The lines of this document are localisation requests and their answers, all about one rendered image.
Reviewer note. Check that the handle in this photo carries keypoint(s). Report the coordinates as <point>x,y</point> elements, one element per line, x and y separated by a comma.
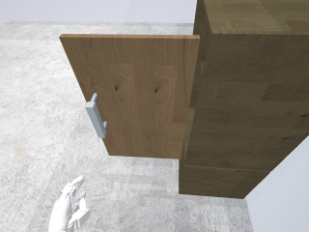
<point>92,110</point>

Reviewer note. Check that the left robot hand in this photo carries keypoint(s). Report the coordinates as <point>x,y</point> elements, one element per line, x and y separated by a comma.
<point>65,214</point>

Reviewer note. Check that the cupboard door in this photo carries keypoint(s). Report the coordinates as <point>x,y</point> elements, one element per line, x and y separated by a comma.
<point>144,85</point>

